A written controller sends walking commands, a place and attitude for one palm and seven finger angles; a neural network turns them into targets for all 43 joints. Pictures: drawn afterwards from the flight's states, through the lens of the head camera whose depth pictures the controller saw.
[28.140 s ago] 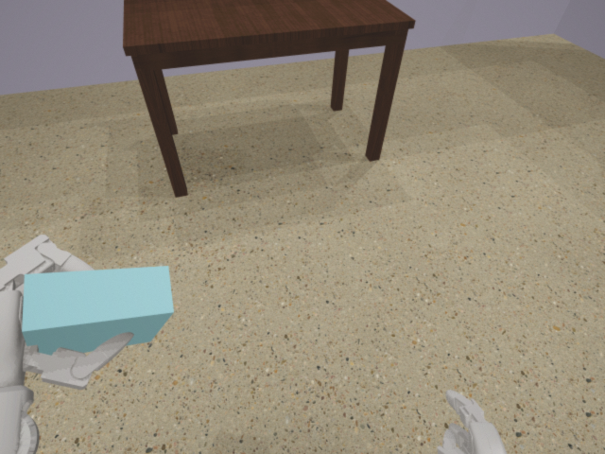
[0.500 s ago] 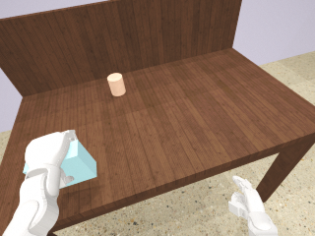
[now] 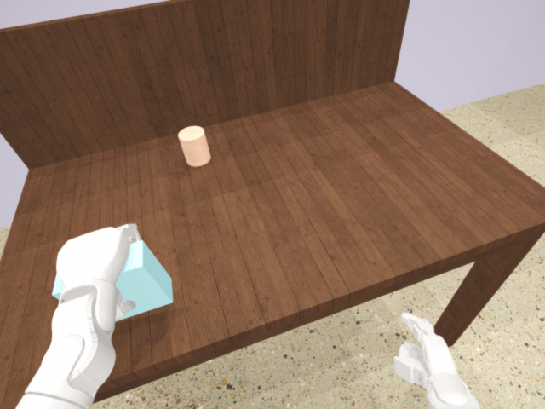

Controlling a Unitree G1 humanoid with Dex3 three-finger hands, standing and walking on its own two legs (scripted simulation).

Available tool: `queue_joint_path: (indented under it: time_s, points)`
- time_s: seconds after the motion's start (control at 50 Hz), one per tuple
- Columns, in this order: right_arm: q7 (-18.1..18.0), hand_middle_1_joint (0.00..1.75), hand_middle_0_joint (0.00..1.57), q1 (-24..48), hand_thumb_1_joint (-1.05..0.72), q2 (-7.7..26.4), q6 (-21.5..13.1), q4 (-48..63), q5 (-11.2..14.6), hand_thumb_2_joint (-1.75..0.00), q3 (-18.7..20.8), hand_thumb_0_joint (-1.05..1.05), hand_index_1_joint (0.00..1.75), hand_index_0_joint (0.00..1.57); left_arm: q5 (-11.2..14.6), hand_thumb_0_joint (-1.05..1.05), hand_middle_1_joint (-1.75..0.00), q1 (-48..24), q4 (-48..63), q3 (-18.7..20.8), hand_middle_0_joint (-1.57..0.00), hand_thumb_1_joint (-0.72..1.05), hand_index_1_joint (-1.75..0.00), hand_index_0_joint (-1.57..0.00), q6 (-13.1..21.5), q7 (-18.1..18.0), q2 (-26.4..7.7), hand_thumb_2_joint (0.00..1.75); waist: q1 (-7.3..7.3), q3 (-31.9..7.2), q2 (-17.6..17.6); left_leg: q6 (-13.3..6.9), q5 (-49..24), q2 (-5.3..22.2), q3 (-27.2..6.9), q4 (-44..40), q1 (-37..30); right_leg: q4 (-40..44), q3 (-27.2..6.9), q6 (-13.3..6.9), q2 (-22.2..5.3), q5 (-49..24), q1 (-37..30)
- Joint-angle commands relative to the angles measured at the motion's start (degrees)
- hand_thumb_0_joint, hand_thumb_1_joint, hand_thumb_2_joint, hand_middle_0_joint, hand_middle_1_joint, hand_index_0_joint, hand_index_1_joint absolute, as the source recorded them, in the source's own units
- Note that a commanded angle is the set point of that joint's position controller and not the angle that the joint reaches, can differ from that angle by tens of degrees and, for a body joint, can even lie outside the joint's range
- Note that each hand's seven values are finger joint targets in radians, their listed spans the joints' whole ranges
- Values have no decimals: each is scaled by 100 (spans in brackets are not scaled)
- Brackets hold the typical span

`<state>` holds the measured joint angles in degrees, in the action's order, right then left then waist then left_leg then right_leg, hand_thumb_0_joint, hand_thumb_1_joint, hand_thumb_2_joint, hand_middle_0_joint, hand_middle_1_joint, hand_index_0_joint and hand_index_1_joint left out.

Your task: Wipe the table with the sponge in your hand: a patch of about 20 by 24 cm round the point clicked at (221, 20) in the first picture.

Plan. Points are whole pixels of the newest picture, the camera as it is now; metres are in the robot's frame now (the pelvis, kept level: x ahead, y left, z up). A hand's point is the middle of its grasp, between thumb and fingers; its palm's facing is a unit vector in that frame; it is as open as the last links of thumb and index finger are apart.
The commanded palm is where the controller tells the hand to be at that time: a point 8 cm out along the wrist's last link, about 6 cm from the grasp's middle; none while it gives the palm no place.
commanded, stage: move the sponge above the wiping area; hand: left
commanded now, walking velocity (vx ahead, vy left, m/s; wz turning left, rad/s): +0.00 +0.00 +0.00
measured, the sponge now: (124, 291) +0.25 +0.28 +0.04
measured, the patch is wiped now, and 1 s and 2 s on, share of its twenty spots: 0.00 0.00 0.00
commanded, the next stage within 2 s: lower the sponge onto the table in 1.24 s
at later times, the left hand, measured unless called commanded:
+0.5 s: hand (105, 279) +0.24 +0.29 +0.08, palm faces +0.02 -0.10 -0.99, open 9.2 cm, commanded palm +0.22 +0.28 +0.14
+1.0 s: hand (114, 281) +0.24 +0.28 +0.08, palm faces +0.01 -0.12 -0.99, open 9.2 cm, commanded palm +0.22 +0.27 +0.15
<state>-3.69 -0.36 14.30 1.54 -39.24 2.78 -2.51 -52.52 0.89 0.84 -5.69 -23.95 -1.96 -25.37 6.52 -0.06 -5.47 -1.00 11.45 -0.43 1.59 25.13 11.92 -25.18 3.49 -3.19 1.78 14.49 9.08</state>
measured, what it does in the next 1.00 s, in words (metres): stands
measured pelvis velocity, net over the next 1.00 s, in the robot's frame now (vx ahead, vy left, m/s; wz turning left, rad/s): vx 0.00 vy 0.00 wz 0.00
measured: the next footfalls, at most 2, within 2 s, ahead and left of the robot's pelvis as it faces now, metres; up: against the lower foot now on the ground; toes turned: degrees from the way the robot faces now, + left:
none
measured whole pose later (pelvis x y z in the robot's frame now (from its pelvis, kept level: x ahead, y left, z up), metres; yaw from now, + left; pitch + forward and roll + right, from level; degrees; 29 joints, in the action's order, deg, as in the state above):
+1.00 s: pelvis +0.00 +0.00 +0.00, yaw +0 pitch -2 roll +0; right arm -3.0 0.3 14.7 2.1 -38.5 3.2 -2.5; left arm -52.0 2.4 3.0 -6.4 -26.5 -0.6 -24.8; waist 6.5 -0.5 -6.1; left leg -1.1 11.3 -0.6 1.4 25.0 11.4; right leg -25.0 3.5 -3.1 1.7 14.3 8.5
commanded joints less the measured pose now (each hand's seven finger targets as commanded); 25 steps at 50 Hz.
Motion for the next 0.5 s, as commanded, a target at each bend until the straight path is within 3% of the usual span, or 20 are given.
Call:
queue_joint_path:
  time_s: [0.0, 0.04, 0.06, 0.12, 0.14, 0.16, 0.22, 0.24, 0.26, 0.3, 0.34, 0.36, 0.4, 0.44, 0.48]
  points:
    - [-6, 30, 20, 1235, -90, 570, -349, 1026, 35, -90, 198, 0, 30, 20, -214, 0, -160, -1444, 1114, 753, -120, 10, -160, -120, -12, -325, -1244, 130, 6, -1299, 159, -110, -1147, -109, -548, -121, -613, 423, -739, -94, -174, -1225, -41]
    - [-23, 30, 20, 1365, -90, 567, -377, 1055, 48, -90, 182, 0, 30, 20, -230, 0, -160, -1704, 1238, 803, -120, 10, -160, -120, 1, -345, -1360, 130, 7, -1261, 132, -119, -1055, -117, -582, -115, -703, 463, -880, -139, -130, -1068, 65]
    - [-20, 30, 20, 1265, -90, 528, -405, 1107, 48, -90, 203, 0, 30, 20, -207, 0, -160, -1599, 1280, 502, -120, 10, -160, -120, 20, -336, -1003, 130, -22, -1360, 59, -148, -1095, -101, -536, -87, -700, 407, -689, -103, -161, -1118, 24]
    - [-7, 30, 20, 1149, -90, 574, -392, 1038, 38, -90, 244, 0, 30, 20, -249, 0, -160, -1481, 1143, 573, -120, 10, -160, -120, 80, -346, -1110, 130, -23, -1363, 232, -135, -1193, -98, -579, -77, -693, 395, -725, -90, -165, -1278, 39]
    - [-21, 30, 20, 1273, -90, 588, -400, 1033, 36, -90, 217, 0, 30, 20, -239, 0, -160, -1537, 1104, 799, -120, 10, -160, -120, 55, -378, -1337, 130, 18, -1271, 226, -129, -1087, -110, -593, -83, -686, 436, -875, -141, -124, -1163, 64]
    - [-26, 30, 20, 1172, -90, 564, -396, 1063, 35, -90, 229, 0, 30, 20, -237, 0, -160, -1610, 1128, 626, -120, 10, -160, -120, 58, -385, -1127, 130, -25, -1385, 311, -150, -1095, -106, -517, -79, -620, 380, -718, -94, -154, -1242, -46]
    - [-30, 30, 20, 1173, -90, 600, -362, 1025, 28, -90, 238, 0, 30, 20, -266, 0, -160, -1551, 1078, 959, -120, 10, -160, -120, 61, -455, -1491, 130, 49, -1440, 331, -133, -1203, -139, -518, -66, -607, 381, -807, -84, -189, -1417, -164]
    - [-39, 30, 20, 1320, -90, 627, -369, 1012, 26, -90, 217, 0, 30, 20, -266, 0, -160, -1624, 1156, 1227, -120, 10, -160, -120, 34, -498, -1793, 130, 91, -1432, 148, -122, -1143, -154, -516, -76, -654, 412, -996, -143, -155, -1359, -182]
    - [-36, 30, 20, 1261, -90, 555, -378, 1058, 29, -90, 217, 0, 30, 20, -237, 0, -160, -1531, 1170, 975, -120, 10, -160, -120, 6, -493, -1455, 130, 75, -1501, 84, -141, -1199, -159, -461, -51, -612, 363, -823, -104, -188, -1416, -262]
    - [-6, 30, 20, 1226, -90, 572, -379, 1046, 32, -90, 235, 0, 30, 20, -199, 0, -160, -1352, 1128, 1003, -120, 10, -160, -120, -9, -481, -1441, 130, 73, -1463, 206, -129, -1343, -132, -464, -18, -633, 348, -841, -93, -202, -1627, -231]
    - [14, 30, 20, 1378, -90, 615, -353, 1044, 35, -90, 212, 0, 30, 20, -139, 0, -160, -1139, 1191, 1268, -120, 10, -160, -120, -83, -442, -1700, 130, 131, -1362, 221, -119, -1347, -168, -516, -18, -631, 370, -1015, -138, -172, -1689, -260]
    - [34, 30, 20, 1303, -90, 557, -352, 1123, 42, -90, 215, 0, 30, 20, -66, 0, -160, -1004, 1285, 895, -120, 10, -160, -120, -99, -380, -1252, 130, 53, -1418, 224, -144, -1390, -141, -429, 3, -583, 308, -813, -76, -220, -1831, -318]
    - [44, 30, 20, 1237, -90, 605, -313, 1076, 62, -90, 207, 0, 30, 20, -41, 0, -160, -946, 1132, 881, -120, 10, -160, -120, -138, -261, -1307, 130, -20, -1168, 402, -133, -1269, -130, -495, -19, -512, 380, -839, -52, -218, -1688, -135]
    - [2, 30, 20, 1397, -90, 615, -299, 1103, 76, -90, 173, 0, 30, 20, -27, 0, -160, -1084, 1140, 943, -120, 10, -160, -120, -137, -174, -1443, 130, -20, -973, 332, -138, -1008, -148, -519, -38, -525, 488, -978, -87, -188, -1302, 16]
    - [-17, 30, 20, 1251, -90, 563, -334, 1125, 78, -90, 176, 0, 30, 20, -79, 0, -160, -1298, 1280, 671, -120, 10, -160, -120, 13, -111, -1218, 130, -85, -1160, 319, -163, -988, -136, -521, -24, -582, 463, -819, -44, -208, -1205, 56]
